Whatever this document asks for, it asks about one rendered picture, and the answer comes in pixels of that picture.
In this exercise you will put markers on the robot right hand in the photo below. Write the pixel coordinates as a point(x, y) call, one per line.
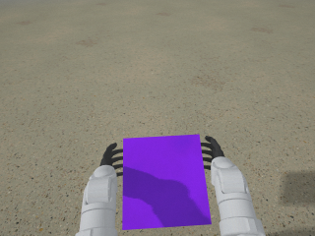
point(214, 152)

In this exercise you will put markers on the left robot forearm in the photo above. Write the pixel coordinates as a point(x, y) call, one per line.
point(99, 204)

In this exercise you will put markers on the carton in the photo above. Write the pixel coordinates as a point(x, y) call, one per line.
point(164, 183)

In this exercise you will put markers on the right robot forearm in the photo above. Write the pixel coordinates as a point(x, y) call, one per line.
point(237, 214)

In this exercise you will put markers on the robot left hand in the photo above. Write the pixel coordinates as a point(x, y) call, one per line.
point(108, 160)

